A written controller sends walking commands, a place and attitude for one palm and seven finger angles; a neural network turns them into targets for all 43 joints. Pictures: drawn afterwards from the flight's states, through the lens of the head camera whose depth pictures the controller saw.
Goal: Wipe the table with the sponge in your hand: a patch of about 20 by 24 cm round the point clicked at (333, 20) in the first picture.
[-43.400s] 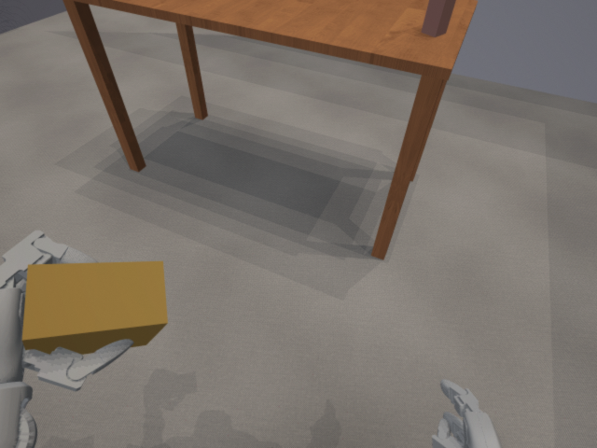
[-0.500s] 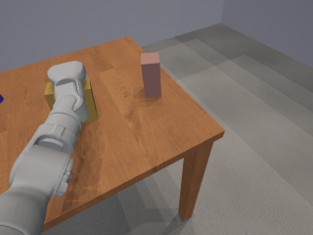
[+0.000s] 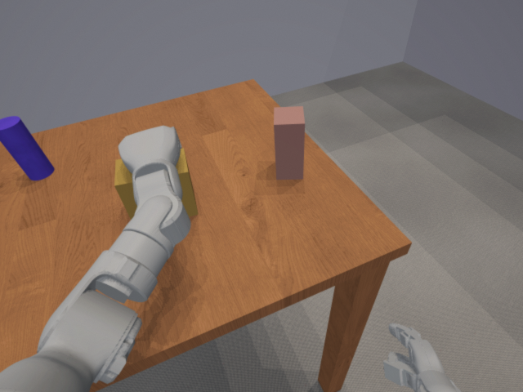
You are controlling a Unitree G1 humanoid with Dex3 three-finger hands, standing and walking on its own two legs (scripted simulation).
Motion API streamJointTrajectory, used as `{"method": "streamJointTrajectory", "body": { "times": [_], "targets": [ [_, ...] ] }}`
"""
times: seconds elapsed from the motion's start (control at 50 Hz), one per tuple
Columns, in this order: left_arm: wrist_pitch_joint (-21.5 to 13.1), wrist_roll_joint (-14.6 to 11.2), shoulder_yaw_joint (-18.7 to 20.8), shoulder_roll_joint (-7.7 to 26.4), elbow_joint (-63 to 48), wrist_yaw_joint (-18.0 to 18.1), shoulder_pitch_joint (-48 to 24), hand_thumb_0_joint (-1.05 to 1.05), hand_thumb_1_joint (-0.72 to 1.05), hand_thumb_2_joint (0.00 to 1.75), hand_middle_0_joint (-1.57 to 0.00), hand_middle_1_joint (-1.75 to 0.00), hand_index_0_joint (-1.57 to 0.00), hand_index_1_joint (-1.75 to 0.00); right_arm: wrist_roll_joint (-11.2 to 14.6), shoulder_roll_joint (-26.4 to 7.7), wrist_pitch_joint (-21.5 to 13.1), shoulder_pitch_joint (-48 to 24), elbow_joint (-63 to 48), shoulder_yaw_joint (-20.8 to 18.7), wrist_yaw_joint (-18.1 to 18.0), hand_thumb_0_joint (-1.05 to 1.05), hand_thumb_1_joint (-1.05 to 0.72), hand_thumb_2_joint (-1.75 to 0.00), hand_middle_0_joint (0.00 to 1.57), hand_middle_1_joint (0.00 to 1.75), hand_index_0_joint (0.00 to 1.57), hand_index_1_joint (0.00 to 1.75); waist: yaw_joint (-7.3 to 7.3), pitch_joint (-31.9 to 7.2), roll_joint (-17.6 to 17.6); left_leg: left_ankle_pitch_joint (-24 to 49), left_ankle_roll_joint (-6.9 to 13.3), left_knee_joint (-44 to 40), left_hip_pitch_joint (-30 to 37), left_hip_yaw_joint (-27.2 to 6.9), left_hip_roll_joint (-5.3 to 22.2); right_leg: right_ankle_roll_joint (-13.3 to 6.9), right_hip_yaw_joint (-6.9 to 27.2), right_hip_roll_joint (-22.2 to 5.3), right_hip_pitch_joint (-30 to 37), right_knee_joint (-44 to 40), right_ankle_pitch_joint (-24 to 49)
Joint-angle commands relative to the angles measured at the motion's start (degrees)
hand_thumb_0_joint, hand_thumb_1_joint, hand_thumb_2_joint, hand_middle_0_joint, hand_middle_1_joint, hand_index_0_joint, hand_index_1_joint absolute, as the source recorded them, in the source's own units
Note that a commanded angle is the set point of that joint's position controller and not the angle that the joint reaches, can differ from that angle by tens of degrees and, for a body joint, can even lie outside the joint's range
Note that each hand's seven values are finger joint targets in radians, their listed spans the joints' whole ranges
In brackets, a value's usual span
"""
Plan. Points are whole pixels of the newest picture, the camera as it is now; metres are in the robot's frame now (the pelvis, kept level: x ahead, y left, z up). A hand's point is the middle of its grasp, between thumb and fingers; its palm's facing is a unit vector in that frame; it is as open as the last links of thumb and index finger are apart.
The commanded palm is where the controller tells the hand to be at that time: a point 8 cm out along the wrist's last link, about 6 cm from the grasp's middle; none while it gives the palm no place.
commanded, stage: wipe back along the third lane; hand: left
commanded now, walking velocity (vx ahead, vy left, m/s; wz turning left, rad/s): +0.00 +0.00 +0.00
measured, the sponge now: (161, 196) +0.40 +0.22 +0.10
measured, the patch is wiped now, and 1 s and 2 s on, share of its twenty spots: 1.00 1.00 1.00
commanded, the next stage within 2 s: slide back across to the middle lane in 1.08 s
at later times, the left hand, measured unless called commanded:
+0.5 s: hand (172, 190) +0.37 +0.17 +0.15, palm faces +0.12 -0.07 -0.99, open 10.2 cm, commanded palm +0.31 +0.16 +0.19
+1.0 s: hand (187, 213) +0.32 +0.14 +0.15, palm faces +0.19 -0.16 -0.97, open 10.2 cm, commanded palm +0.27 +0.13 +0.19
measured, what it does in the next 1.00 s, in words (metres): stands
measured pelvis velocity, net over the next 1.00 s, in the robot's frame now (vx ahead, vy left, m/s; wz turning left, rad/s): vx -0.01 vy -0.01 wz -0.01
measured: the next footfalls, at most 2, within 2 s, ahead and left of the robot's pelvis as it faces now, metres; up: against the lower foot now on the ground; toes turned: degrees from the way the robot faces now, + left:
none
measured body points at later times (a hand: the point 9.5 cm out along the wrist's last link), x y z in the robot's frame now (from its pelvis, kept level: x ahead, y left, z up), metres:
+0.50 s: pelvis +0.00 +0.01 +0.00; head -0.02 -0.03 +0.44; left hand +0.36 +0.17 +0.20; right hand +0.23 -0.18 -0.10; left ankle -0.06 +0.10 -0.74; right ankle -0.02 -0.10 -0.74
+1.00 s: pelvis -0.01 -0.01 -0.01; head -0.05 -0.06 +0.44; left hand +0.31 +0.14 +0.20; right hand +0.24 -0.20 -0.08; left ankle -0.06 +0.10 -0.74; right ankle -0.02 -0.11 -0.74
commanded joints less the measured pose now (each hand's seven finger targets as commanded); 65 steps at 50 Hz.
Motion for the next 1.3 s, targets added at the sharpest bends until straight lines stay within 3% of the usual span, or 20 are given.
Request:
{"method": "streamJointTrajectory", "body": {
  "times": [0.0, 0.12, 0.18, 0.2, 0.26, 0.34, 0.38, 0.48, 0.62, 0.68, 0.8, 0.84, 0.88, 0.96, 0.98, 1.04, 1.14, 1.18, 1.26, 1.28],
  "targets": [
    [0.43, 0.47, -2.24, 0.82, -8.89, -2.93, -13.2, 0.0, 0.1, 1.3, -1.2, -1.6, -1.2, -1.6, 0.03, -5.08, -1.83, -9.71, -9.51, -1.63, 0.93, 0.0, -0.9, -0.9, 0.2, 0.3, 0.2, 0.3, -0.71, -12.46, -8.58, 27.39, -0.42, 1.01, 2.07, 2.29, 0.83, -2.36, -2.16, -0.61, 11.41, 2.53, 26.05],
    [2.01, 0.02, -4.32, -1.44, -16.37, -4.0, -10.08, 0.0, 0.1, 1.3, -1.2, -1.6, -1.2, -1.6, 0.04, -4.44, -1.25, -11.83, -10.66, -1.16, 2.4, 0.0, -0.9, -0.9, 0.2, 0.3, 0.2, 0.3, 0.11, -11.74, -8.13, 31.93, -0.86, 2.35, 3.25, 1.65, 1.01, -2.64, -2.82, -0.29, 11.27, 3.74, 27.54],
    [3.35, -0.22, -3.09, -0.24, -19.88, -4.05, -8.96, 0.0, 0.1, 1.3, -1.2, -1.6, -1.2, -1.6, 0.07, -4.31, -1.03, -13.23, -11.36, -0.96, 2.78, 0.0, -0.9, -0.9, 0.2, 0.3, 0.2, 0.3, 0.86, -11.88, -7.45, 33.77, -1.24, 2.37, 3.29, 1.29, 1.35, -2.91, -2.63, -0.15, 11.82, 3.94, 27.33],
    [3.96, 0.15, -5.2, -2.1, -19.43, -4.18, -8.6, 0.0, 0.1, 1.3, -1.2, -1.6, -1.2, -1.6, 0.13, -4.24, -1.13, -13.3, -11.25, -0.79, 3.04, 0.0, -0.9, -0.9, 0.2, 0.3, 0.2, 0.3, 0.76, -10.88, -6.29, 34.52, -1.37, 2.65, 3.56, 1.21, 1.39, -2.95, -2.85, -0.14, 10.81, 4.37, 26.58],
    [4.57, -0.01, -6.85, -3.57, -21.81, -4.59, -7.41, 0.0, 0.1, 1.3, -1.2, -1.6, -1.2, -1.6, 0.16, -4.28, -0.86, -13.43, -11.38, -0.95, 3.84, 0.0, -0.9, -0.9, 0.2, 0.3, 0.2, 0.3, 0.92, -10.24, -5.54, 32.9, -1.43, 2.49, 3.95, 0.84, 1.51, -3.13, -3.29, 0.22, 9.49, 4.17, 23.24],
    [5.18, -0.38, -5.34, -2.32, -22.89, -4.25, -6.16, 0.0, 0.1, 1.3, -1.2, -1.6, -1.2, -1.6, 0.08, -4.41, -0.77, -13.67, -11.43, -0.86, 3.98, 0.0, -0.9, -0.9, 0.2, 0.3, 0.2, 0.3, 1.17, -10.25, -7.96, 28.93, -1.19, 2.1, 2.79, 1.11, 1.33, -3.15, -3.09, 0.23, 10.32, 4.35, 21.53],
    [5.17, -0.78, -7.02, -4.37, -24.63, -4.39, -8.19, 0.0, 0.1, 1.3, -1.2, -1.6, -1.2, -1.6, 0.12, -4.18, -0.57, -14.08, -11.66, -0.91, 4.06, 0.0, -0.9, -0.9, 0.2, 0.3, 0.2, 0.3, 0.65, -9.92, -8.26, 27.96, -1.13, 1.97, 2.76, 0.65, 1.54, -3.28, -3.24, 0.34, 9.37, 4.13, 19.61],
    [5.02, -1.48, -5.56, -3.48, -29.29, -3.89, -0.52, 0.0, 0.1, 1.3, -1.2, -1.6, -1.2, -1.6, -0.08, -4.15, -0.51, -14.84, -12.68, -0.96, 5.2, 0.0, -0.9, -0.9, 0.2, 0.3, 0.2, 0.3, 2.07, -12.31, -9.52, 29.7, -0.9, 2.74, 2.87, 0.82, 1.47, -3.09, -2.97, 0.44, 12.01, 5.04, 22.04],
    [5.38, -1.64, -7.34, -4.26, -32.61, -3.48, -1.08, 0.0, 0.1, 1.3, -1.2, -1.6, -1.2, -1.6, 0.19, -3.88, 0.67, -15.43, -12.31, -0.59, 5.06, 0.0, -0.9, -0.9, 0.2, 0.3, 0.2, 0.3, 1.26, -5.61, -9.51, 21.76, -0.64, 1.31, 1.65, 1.04, 1.58, -3.06, -2.98, 0.42, 8.5, 4.05, 15.45],
    [5.01, -1.85, -6.11, -2.91, -34.89, -3.07, 0.02, 0.0, 0.1, 1.3, -1.2, -1.6, -1.2, -1.6, 0.01, -4.02, 1.02, -15.61, -12.79, -0.53, 5.15, 0.0, -0.9, -0.9, 0.2, 0.3, 0.2, 0.3, 1.96, -6.74, -7.91, 21.15, -0.67, 1.2, 1.56, 1.01, 1.47, -3.38, -2.34, 0.58, 9.57, 4.09, 15.08],
    [4.72, -2.11, -7.3, -3.81, -38.85, -2.41, 5.9, 0.0, 0.1, 1.3, -1.2, -1.6, -1.2, -1.6, -0.02, -3.65, 1.67, -16.34, -13.84, -0.39, 5.55, 0.0, -0.9, -0.9, 0.2, 0.3, 0.2, 0.3, 2.31, -8.47, -9.48, 21.48, -0.18, 2.04, 1.21, 1.68, 1.12, -3.11, -1.24, 0.26, 12.16, 4.77, 17.65],
    [4.9, -2.49, -7.69, -4.0, -39.16, -2.37, 7.43, 0.0, 0.1, 1.3, -1.2, -1.6, -1.2, -1.6, 0.21, -3.65, 1.96, -16.42, -13.83, -0.31, 5.67, 0.0, -0.9, -0.9, 0.2, 0.3, 0.2, 0.3, 2.14, -6.42, -9.38, 19.91, -0.18, 1.84, 0.48, 1.78, 1.19, -2.92, -1.08, 0.24, 11.21, 4.27, 16.62],
    [4.76, -3.08, -3.7, -0.05, -41.13, -2.0, 8.01, 0.0, 0.1, 1.3, -1.2, -1.6, -1.2, -1.6, 0.13, -3.83, 2.17, -16.93, -14.04, -0.31, 5.29, 0.0, -0.9, -0.9, 0.2, 0.3, 0.2, 0.3, 2.42, -5.23, -9.28, 18.13, -0.09, 1.23, -0.28, 1.73, 1.38, -2.95, -0.04, 0.42, 11.38, 3.28, 15.33],
    [4.84, -2.98, -4.83, -0.68, -40.86, -1.86, 8.92, 0.0, 0.1, 1.3, -1.2, -1.6, -1.2, -1.6, 0.28, -3.57, 2.21, -16.75, -13.98, -0.11, 4.91, 0.0, -0.9, -0.9, 0.2, 0.3, 0.2, 0.3, 2.28, -4.19, -9.29, 16.28, 0.08, 1.12, -0.85, 2.37, 1.09, -2.62, 0.7, 0.1, 11.23, 2.93, 13.76],
    [4.53, -3.65, -2.67, 1.16, -42.83, -1.61, 9.8, 0.0, 0.1, 1.3, -1.2, -1.6, -1.2, -1.6, 0.32, -3.65, 2.18, -17.12, -14.42, -0.16, 4.86, 0.0, -0.9, -0.9, 0.2, 0.3, 0.2, 0.3, 2.35, -4.85, -9.06, 15.84, 0.18, 1.04, -1.16, 2.06, 1.1, -2.7, 1.51, 0.32, 11.96, 2.71, 13.52],
    [4.59, -3.37, -5.44, -1.3, -42.87, -1.69, 12.53, 0.0, 0.1, 1.3, -1.2, -1.6, -1.2, -1.6, 0.36, -3.49, 2.18, -16.87, -14.45, -0.18, 4.95, 0.0, -0.9, -0.9, 0.2, 0.3, 0.2, 0.3, 2.27, -4.83, -8.12, 16.24, 0.16, 1.26, -0.8, 2.57, 0.94, -2.48, 1.22, 0.1, 12.06, 2.88, 14.04],
    [4.41, -3.75, -5.13, -0.72, -46.81, -1.74, 17.62, 0.0, 0.1, 1.3, -1.2, -1.6, -1.2, -1.6, 0.35, -3.5, 2.07, -17.34, -15.26, -0.4, 5.41, 0.0, -0.9, -0.9, 0.2, 0.3, 0.2, 0.3, 2.71, -5.99, -8.66, 17.01, 0.46, 1.96, -1.01, 3.01, 0.75, -2.07, 2.33, 0.07, 13.9, 3.02, 16.36],
    [4.05, -4.34, -0.63, 3.32, -48.3, -1.41, 18.31, 0.0, 0.1, 1.3, -1.2, -1.6, -1.2, -1.6, 0.29, -3.51, 2.01, -17.71, -15.28, -0.41, 5.05, 0.0, -0.9, -0.9, 0.2, 0.3, 0.2, 0.3, 3.05, -5.7, -10.35, 16.15, 0.57, 1.77, -1.51, 2.69, 0.84, -1.99, 3.62, 0.38, 14.29, 2.38, 16.0],
    [3.55, -4.11, 1.51, 5.75, -50.78, -1.15, 18.95, 0.0, 0.1, 1.3, -1.2, -1.6, -1.2, -1.6, 0.0, -3.26, 1.66, -17.9, -15.26, -0.27, 4.36, 0.0, -0.9, -0.9, 0.2, 0.3, 0.2, 0.3, 3.62, -5.46, -9.6, 16.61, 0.63, 1.6, -1.41, 3.24, 0.6, -1.8, 4.21, -0.02, 15.16, 2.62, 16.8],
    [3.41, -4.54, 4.79, 8.64, -52.18, -0.87, 18.75, 0.0, 0.1, 1.3, -1.2, -1.6, -1.2, -1.6, -0.11, -3.44, 1.68, -18.19, -15.29, -0.3, 4.08, 0.0, -0.9, -0.9, 0.2, 0.3, 0.2, 0.3, 3.73, -5.37, -10.26, 16.25, 0.59, 1.4, -1.28, 2.73, 0.7, -2.0, 5.24, 0.39, 15.07, 2.22, 16.02]
  ]
}}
